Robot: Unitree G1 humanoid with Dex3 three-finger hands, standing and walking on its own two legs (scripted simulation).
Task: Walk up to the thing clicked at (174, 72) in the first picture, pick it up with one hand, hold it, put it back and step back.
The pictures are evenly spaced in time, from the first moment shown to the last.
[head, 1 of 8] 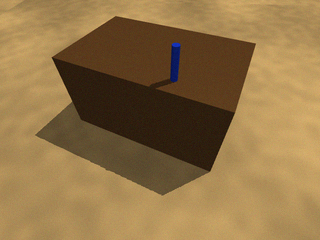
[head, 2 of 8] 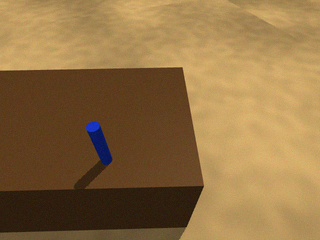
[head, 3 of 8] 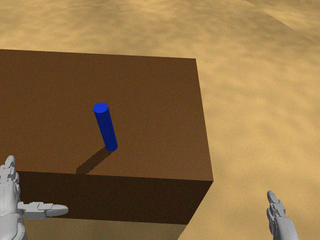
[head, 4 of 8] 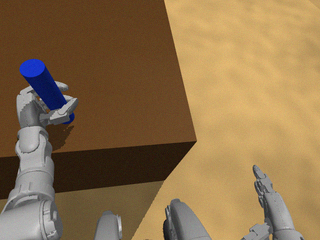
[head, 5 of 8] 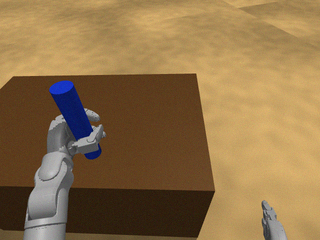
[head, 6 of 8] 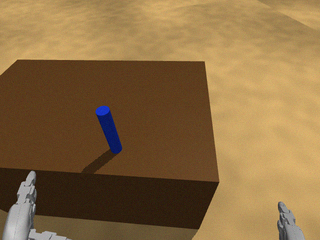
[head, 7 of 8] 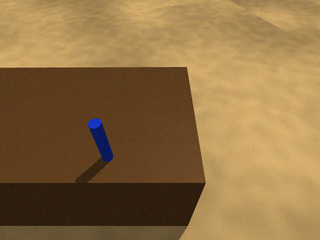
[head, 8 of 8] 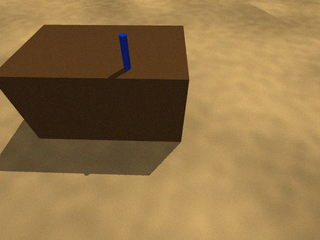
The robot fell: no
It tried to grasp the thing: yes
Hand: left
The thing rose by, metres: 0.24
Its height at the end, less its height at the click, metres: +0.00
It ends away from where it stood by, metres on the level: 0.01
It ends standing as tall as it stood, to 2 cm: yes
